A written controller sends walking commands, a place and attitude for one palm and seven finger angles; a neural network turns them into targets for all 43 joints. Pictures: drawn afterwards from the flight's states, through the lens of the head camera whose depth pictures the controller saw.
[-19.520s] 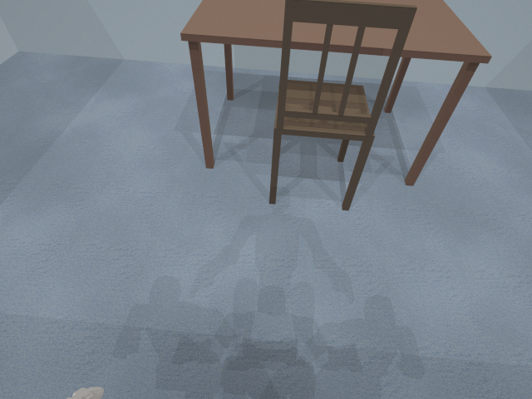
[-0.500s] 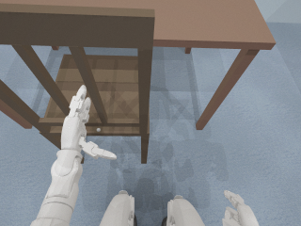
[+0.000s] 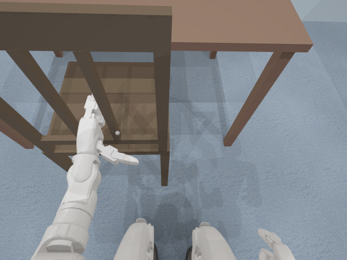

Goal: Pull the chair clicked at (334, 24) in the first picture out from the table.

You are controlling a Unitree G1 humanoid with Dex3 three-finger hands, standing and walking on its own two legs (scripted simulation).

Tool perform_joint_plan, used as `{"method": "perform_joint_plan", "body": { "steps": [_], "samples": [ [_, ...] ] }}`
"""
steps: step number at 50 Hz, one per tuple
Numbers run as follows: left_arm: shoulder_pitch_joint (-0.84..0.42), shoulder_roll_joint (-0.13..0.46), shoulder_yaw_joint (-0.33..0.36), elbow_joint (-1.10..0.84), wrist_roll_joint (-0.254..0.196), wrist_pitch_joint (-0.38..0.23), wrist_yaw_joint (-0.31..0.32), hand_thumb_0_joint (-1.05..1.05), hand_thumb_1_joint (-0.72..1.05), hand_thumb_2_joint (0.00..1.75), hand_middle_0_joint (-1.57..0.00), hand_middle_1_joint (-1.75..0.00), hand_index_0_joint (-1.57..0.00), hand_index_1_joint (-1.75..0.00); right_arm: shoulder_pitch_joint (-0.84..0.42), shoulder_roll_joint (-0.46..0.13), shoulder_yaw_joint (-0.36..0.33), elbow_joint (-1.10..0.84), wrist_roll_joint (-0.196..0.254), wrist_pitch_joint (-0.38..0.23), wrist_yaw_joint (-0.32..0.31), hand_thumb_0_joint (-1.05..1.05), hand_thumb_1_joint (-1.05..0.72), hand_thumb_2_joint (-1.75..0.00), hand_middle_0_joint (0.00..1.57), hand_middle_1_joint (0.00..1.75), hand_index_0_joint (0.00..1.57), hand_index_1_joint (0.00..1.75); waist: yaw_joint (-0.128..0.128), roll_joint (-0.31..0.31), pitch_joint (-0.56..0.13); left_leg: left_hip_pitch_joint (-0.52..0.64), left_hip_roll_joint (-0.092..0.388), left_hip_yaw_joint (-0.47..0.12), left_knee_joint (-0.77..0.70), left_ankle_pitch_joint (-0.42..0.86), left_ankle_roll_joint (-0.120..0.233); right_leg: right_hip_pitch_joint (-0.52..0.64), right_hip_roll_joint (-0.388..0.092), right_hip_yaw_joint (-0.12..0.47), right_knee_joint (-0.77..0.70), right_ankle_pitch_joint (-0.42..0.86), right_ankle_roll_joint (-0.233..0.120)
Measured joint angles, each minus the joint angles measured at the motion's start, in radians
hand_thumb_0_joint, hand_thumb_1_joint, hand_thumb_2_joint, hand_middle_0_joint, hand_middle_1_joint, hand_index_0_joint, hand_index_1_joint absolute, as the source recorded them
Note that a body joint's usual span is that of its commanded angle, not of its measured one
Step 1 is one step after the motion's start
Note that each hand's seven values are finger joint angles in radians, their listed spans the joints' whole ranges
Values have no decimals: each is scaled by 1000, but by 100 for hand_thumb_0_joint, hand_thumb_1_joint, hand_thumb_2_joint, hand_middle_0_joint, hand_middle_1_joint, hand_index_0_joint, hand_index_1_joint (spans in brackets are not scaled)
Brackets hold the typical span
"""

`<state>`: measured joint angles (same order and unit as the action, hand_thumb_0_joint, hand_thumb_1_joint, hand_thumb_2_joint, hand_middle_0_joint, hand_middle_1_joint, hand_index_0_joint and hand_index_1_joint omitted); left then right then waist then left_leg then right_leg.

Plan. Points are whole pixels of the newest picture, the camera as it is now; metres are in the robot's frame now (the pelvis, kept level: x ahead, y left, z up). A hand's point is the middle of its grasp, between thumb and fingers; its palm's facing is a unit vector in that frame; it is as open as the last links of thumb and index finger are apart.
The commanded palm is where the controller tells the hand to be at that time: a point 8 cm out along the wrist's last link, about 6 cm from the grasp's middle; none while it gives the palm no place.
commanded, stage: push the fingers through the gap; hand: left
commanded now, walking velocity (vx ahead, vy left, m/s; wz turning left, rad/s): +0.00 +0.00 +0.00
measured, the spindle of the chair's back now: (58, 105) +0.44 +0.27 +0.06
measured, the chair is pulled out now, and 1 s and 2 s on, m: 0.00 0.00 0.02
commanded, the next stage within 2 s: hook a spindle and tug to test in 0.44 s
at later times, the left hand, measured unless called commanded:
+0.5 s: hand (115, 127) +0.41 +0.14 +0.02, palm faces +0.04 -1.00 -0.04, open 16.9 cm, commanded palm +0.38 +0.19 +0.02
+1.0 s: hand (116, 127) +0.41 +0.14 +0.02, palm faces +0.03 -1.00 -0.02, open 14.0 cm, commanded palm +0.38 +0.18 +0.02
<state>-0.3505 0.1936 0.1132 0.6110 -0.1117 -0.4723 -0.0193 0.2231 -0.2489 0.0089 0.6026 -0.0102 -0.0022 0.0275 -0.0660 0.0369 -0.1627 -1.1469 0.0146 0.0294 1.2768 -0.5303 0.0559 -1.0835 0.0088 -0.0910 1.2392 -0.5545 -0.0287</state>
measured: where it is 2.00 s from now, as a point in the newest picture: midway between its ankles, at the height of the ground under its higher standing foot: outside the picture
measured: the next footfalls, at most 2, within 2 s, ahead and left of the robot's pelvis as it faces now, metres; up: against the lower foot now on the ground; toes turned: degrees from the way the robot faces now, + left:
none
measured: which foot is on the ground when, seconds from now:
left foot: down 0.00-1.00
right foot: down 0.00-1.00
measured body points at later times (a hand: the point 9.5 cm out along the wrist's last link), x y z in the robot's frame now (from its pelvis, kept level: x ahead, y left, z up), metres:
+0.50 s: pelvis +0.00 -0.01 +0.00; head +0.12 +0.00 +0.43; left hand +0.40 +0.20 +0.02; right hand +0.10 -0.27 -0.12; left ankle +0.04 +0.08 -0.62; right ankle +0.02 -0.11 -0.62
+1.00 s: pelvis +0.00 +0.00 +0.00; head +0.12 +0.01 +0.43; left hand +0.40 +0.19 +0.02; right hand +0.12 -0.26 -0.12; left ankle +0.04 +0.08 -0.62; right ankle +0.02 -0.11 -0.62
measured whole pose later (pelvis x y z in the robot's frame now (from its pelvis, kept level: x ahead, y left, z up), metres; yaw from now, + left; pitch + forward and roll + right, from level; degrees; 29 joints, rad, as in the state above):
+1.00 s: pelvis +0.00 +0.00 +0.00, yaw +0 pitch +23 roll -3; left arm -0.40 0.20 0.15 0.67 -0.12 -0.49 -0.03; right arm 0.23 -0.25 0.00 0.60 -0.01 0.01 0.04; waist -0.07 0.04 -0.16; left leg -1.16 0.02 0.03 1.28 -0.53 0.05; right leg -1.10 0.01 -0.09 1.24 -0.55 -0.03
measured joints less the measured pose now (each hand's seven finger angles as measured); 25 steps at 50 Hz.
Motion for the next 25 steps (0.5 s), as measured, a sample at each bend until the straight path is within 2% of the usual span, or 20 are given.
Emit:
{"method": "perform_joint_plan", "body": {
  "steps": [8,25],
  "samples": [
    [-76,22,46,80,5,-19,1,-1,-50,30,-6,-8,-7,-8,13,-1,-1,10,-3,7,3,1,-90,-90,20,30,20,30,-13,0,1,-16,6,1,5,2,-6,-21,5,1,9,2,-7],
    [-59,36,68,91,-15,-45,-32,-1,-50,30,-6,-8,-7,-8,25,-8,-9,16,0,7,2,1,-90,-90,20,30,20,30,-15,-6,3,-8,10,-2,-4,2,-12,-14,11,0,0,2,-12]
  ]
}}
